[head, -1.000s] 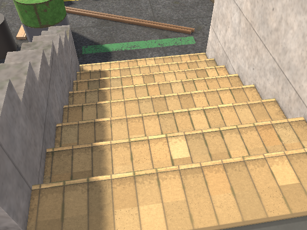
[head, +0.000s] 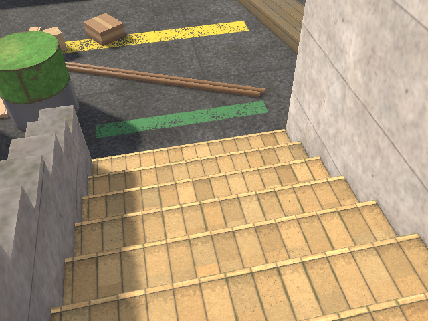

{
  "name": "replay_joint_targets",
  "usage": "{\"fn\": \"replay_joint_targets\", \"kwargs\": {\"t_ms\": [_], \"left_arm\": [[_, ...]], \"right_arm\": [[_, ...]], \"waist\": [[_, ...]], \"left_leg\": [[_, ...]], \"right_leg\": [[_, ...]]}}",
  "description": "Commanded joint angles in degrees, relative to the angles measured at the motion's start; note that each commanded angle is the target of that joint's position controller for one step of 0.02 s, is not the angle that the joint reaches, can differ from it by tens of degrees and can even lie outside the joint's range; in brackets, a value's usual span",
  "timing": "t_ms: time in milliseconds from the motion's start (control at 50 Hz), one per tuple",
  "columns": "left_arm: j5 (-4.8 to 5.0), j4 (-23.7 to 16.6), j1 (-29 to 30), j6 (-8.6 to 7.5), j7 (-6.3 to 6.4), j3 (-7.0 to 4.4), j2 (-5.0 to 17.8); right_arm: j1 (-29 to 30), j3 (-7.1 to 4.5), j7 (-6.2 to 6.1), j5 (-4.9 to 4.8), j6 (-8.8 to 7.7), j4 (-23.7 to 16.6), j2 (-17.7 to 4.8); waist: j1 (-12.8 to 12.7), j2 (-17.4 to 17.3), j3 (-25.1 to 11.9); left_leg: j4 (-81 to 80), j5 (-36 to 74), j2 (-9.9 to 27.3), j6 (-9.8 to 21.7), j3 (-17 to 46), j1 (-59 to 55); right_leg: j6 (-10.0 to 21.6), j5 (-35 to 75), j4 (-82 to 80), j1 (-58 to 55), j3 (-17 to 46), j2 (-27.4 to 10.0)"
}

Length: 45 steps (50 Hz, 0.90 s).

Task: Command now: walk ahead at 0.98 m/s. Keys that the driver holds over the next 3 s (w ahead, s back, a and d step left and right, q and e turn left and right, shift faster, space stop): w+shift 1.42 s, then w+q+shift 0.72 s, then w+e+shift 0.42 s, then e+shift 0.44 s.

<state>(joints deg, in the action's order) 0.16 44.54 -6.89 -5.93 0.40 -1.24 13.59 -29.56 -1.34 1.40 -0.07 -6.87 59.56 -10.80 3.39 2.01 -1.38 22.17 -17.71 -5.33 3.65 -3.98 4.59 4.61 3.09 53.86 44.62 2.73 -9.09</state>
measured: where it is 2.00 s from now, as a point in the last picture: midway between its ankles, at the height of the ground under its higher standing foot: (209, 179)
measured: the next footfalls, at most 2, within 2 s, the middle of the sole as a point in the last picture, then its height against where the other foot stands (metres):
right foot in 0.28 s outside the picture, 0.15 m lower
left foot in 0.70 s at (200, 299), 0.15 m lower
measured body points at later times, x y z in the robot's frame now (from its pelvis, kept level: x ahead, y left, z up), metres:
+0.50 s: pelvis +0.47 -0.07 -0.18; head +0.48 -0.06 +0.27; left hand +0.40 +0.16 -0.33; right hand +0.61 -0.32 -0.28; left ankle +0.53 +0.10 -0.80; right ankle +0.43 -0.15 -0.88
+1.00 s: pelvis +0.90 -0.05 -0.39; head +0.89 -0.05 +0.06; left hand +1.16 +0.13 -0.45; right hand +0.75 -0.24 -0.54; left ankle +0.72 +0.06 -1.03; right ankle +1.10 -0.19 -1.08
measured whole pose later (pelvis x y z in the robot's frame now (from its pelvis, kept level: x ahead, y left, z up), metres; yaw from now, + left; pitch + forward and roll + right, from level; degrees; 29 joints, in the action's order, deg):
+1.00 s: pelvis +0.90 -0.05 -0.39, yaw -1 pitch +1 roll +3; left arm 0.5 41.0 0.0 -5.9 -2.5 -0.2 10.5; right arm -35.9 -0.6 -2.4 -1.5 -5.9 62.0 -6.9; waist 7.0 2.7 -4.0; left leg 59.8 -50.6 -6.7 3.5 0.5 10.5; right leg 3.6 17.7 40.6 41.4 3.8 -4.0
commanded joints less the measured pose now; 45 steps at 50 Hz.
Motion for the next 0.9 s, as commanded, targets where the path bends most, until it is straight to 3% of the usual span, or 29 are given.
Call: {"fn": "replay_joint_targets", "kwargs": {"t_ms": [20,100,160,200,240,280,300,320,340,360,380,400,420,460,500,520,540,580,600,660,680,700,720,740,780,800,840,880,900], "left_arm": [[-0.09,0.08,-3.49,-1.07,-1.38,-0.64,1.59],[0.09,-5.65,10.85,-2.56,-5.07,-1.51,4.84],[0.73,-6.39,14.04,-2.62,-7.42,-0.33,0.69],[1.03,-5.82,11.16,-1.62,-6.46,-0.59,1.61],[1.00,-2.69,-1.76,-1.57,-4.24,-2.74,6.73],[0.51,4.38,-27.77,-1.38,-3.07,-5.30,12.74],[-2.01,8.75,-36.63,-1.33,-3.60,-3.95,13.23],[-2.05,7.55,-36.02,-0.83,-3.92,-3.98,12.92],[-0.77,8.87,-36.89,0.24,-3.60,-4.61,12.12],[0.15,9.45,-29.80,0.22,-3.26,-3.05,6.38],[0.31,9.77,-22.14,-0.87,-3.06,-3.80,9.85],[-0.46,8.19,-17.00,-2.35,-3.68,-2.57,6.34],[-1.44,7.52,-12.53,-3.21,-4.09,-0.30,-1.52],[0.31,7.58,-7.60,-2.48,-2.11,-0.69,2.40],[-2.18,9.44,-12.22,-2.40,-0.29,-1.85,7.04],[-0.24,9.99,-14.27,-2.83,0.81,-1.01,2.93],[1.48,9.67,-13.43,-3.02,2.02,-0.77,2.90],[2.31,11.06,-17.45,-2.64,2.77,-1.50,5.84],[0.24,10.65,-16.66,-2.24,2.39,-1.65,6.66],[0.76,10.08,-12.51,-0.56,0.97,-2.05,4.32],[1.11,9.04,-4.77,-0.88,-0.17,-2.57,5.87],[2.44,7.05,4.64,-1.77,-0.65,-2.87,3.76],[2.29,2.72,2.81,-2.90,-0.05,-1.07,-5.26],[4.60,0.55,-9.73,-3.85,-0.51,0.07,-6.80],[2.63,3.65,-10.14,-2.78,-0.42,-1.00,-3.39],[2.06,-0.28,-12.71,-2.33,-0.50,0.97,-7.88],[1.99,-2.19,-2.10,-0.22,0.16,-0.50,1.28],[-0.04,-0.85,-4.48,0.58,-0.40,-0.22,-0.23],[0.23,-2.58,1.75,-0.58,-1.47,-0.51,2.03]], "right_arm": [[5.44,-1.74,-0.83,0.95,-2.83,-5.61,-10.62],[-7.65,-0.65,-3.77,-1.58,0.36,-1.40,-5.74],[-5.97,-1.21,-4.31,-1.66,2.50,-3.52,-7.64],[-4.96,-1.62,-4.24,-1.38,2.71,-3.53,-8.02],[-2.26,-1.60,-3.86,-0.44,2.73,-3.76,-10.01],[5.05,-2.31,-2.64,-0.67,2.72,-2.38,-12.09],[0.42,-0.24,-1.93,0.75,0.97,-2.92,-1.36],[-9.76,0.67,-1.68,-3.76,-0.86,-4.43,-2.72],[-2.45,-0.12,-2.14,-5.46,-1.40,-8.42,-5.93],[7.20,-0.53,-3.16,-5.08,-0.81,-10.93,-7.93],[8.81,-0.51,-4.28,-5.30,-0.24,-12.21,-5.61],[8.31,-0.41,-4.14,-3.00,0.58,-11.73,-6.26],[9.22,-0.97,-3.07,-2.74,1.27,-11.56,-4.88],[9.60,-1.48,-2.20,-1.42,2.45,-12.38,-4.55],[8.89,-1.44,-1.39,-0.37,1.78,-11.36,-3.88],[14.17,-1.86,-0.39,-0.17,0.64,-13.59,-6.00],[19.25,-1.56,0.79,1.86,0.08,-14.85,-5.57],[24.77,-0.57,1.26,0.98,0.76,-16.75,-2.42],[17.41,-1.61,1.58,0.35,1.46,-15.04,-4.27],[0.29,-4.08,-0.08,0.12,3.11,-8.87,-10.11],[-17.73,-5.16,-0.28,0.91,3.05,-2.91,-11.55],[-33.46,-4.57,-0.15,1.97,2.36,2.89,-8.81],[-29.07,-1.67,0.66,1.50,1.06,4.68,-2.68],[-20.03,1.00,0.74,1.50,0.53,0.26,1.36],[-7.57,1.20,2.44,-0.46,0.47,-1.66,4.07],[3.47,-1.58,1.64,1.21,0.12,-4.05,-8.39],[12.72,-0.24,-1.69,3.18,-0.82,-7.03,-4.97],[6.15,-2.43,-3.26,1.91,-1.19,-4.30,-12.34],[1.05,-1.11,-4.03,-0.14,-1.81,-2.75,-6.28]], "waist": [[-4.32,-3.01,3.88],[0.95,-1.07,12.23],[4.05,0.19,9.62],[2.75,-1.78,10.13],[-3.44,-2.94,7.02],[-18.47,-3.69,-3.02],[-16.54,18.13,-8.43],[-12.80,26.80,-23.36],[-14.83,21.56,-25.30],[-12.15,-0.07,-12.81],[-7.63,-0.28,-5.80],[-4.56,-9.19,-1.10],[-1.67,-10.10,3.12],[1.85,-3.45,8.12],[1.57,0.71,4.12],[0.22,-1.01,4.17],[-0.83,-2.13,4.52],[-3.97,-0.14,2.63],[-0.67,2.00,-0.03],[7.39,0.86,-0.23],[17.52,-1.79,-1.98],[27.76,-15.12,1.19],[19.19,-26.84,9.48],[5.54,-31.43,5.25],[-3.14,5.84,4.59],[-10.85,-10.26,3.04],[-9.92,6.02,10.69],[-9.21,4.06,6.76],[-5.51,4.34,9.14]], "left_leg": [[-12.71,12.83,11.34,9.32,5.04,24.23],[2.06,9.48,18.45,5.87,10.83,-14.18],[4.92,3.57,14.50,5.02,6.92,-1.17],[8.74,8.67,13.51,4.77,7.52,-1.92],[23.68,29.01,12.98,4.58,8.78,-7.09],[64.33,42.18,10.49,1.19,6.29,5.34],[96.71,-26.13,-0.20,-0.50,10.21,35.87],[99.66,-28.71,-1.82,0.31,22.81,44.02],[93.50,-23.11,0.01,-0.77,20.82,47.66],[84.38,-14.70,4.94,0.51,14.60,48.86],[85.17,-10.67,6.17,-0.98,12.60,50.95],[80.92,-7.78,9.49,0.29,15.46,47.81],[69.75,1.35,11.58,2.32,19.24,44.39],[47.16,5.60,15.94,0.02,14.50,35.94],[44.14,19.28,13.79,-1.99,9.06,29.09],[30.80,35.23,14.95,0.24,11.39,31.66],[17.06,52.14,12.33,1.16,7.54,20.91],[14.47,54.96,8.72,-0.55,4.61,12.57],[22.84,55.18,7.09,0.10,3.98,6.96],[23.83,31.91,4.77,1.02,-1.76,-1.94],[18.95,31.25,6.25,2.94,-3.24,-13.14],[7.15,36.85,10.78,7.80,0.06,-20.07],[14.58,42.59,13.21,6.65,9.23,-15.02],[18.46,57.15,13.86,6.84,20.33,-15.45],[12.85,25.70,15.17,7.79,23.54,-1.73],[10.90,19.67,25.15,14.86,42.51,7.08],[7.18,9.27,22.94,14.48,42.05,32.79],[12.36,9.63,19.52,13.68,37.76,34.73],[16.53,0.30,14.62,10.96,32.32,27.03]], "right_leg": [[-1.60,16.04,-4.13,-26.67,-5.62,4.23],[3.57,21.04,-21.17,14.86,3.85,-2.02],[1.32,29.72,-29.09,-7.43,-1.57,2.84],[-0.51,24.57,-29.41,-12.01,-1.56,3.74],[-0.37,16.60,-30.01,-20.46,-4.11,5.86],[4.88,15.56,-27.05,-49.06,-5.27,3.09],[8.81,31.79,-7.32,-74.42,2.27,-4.33],[15.01,20.83,-7.11,-86.12,21.07,-9.42],[18.47,-5.61,-24.34,-82.32,33.24,-14.46],[14.56,-22.45,-34.81,-68.04,34.72,-13.17],[17.64,-24.91,-35.28,-56.17,40.22,-16.73],[18.05,-21.29,-31.10,-43.09,40.50,-15.86],[14.03,-13.70,-25.78,-29.55,29.85,-10.39],[10.84,-12.51,-32.11,-12.13,15.87,-5.35],[11.54,-5.04,-26.93,-11.17,11.36,-2.11],[8.60,-11.78,-23.30,-14.41,6.61,2.24],[6.17,-19.85,-21.63,-6.80,-1.66,6.90],[5.69,-22.91,-20.21,-7.78,-1.31,6.12],[5.57,-20.05,-15.86,-7.94,-0.45,5.04],[2.63,4.75,7.32,-15.05,-2.22,4.09],[0.75,15.31,28.91,-13.10,-2.45,3.95],[-2.57,-5.13,67.81,-2.00,-3.67,13.09],[1.20,-48.61,83.98,15.44,7.53,21.87],[6.07,-42.67,66.51,21.78,14.19,19.30],[8.22,-24.34,49.34,20.46,8.34,12.06],[5.78,-24.00,44.01,20.72,9.93,8.39],[-2.44,-14.86,20.61,7.73,8.89,1.25],[-4.06,-4.21,21.79,-1.91,2.70,3.23],[-1.89,10.87,7.11,6.22,6.07,0.64]]}}
Over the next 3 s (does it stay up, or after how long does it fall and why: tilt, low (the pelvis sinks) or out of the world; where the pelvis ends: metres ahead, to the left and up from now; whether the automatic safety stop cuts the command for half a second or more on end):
stays up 2.44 0.32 -1.18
